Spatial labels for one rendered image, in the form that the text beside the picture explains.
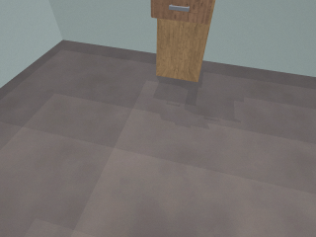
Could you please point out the handle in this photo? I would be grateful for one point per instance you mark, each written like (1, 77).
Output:
(179, 8)

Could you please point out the drawer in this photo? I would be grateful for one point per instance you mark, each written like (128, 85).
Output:
(199, 10)

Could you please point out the cabinet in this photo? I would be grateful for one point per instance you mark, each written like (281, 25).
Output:
(180, 48)

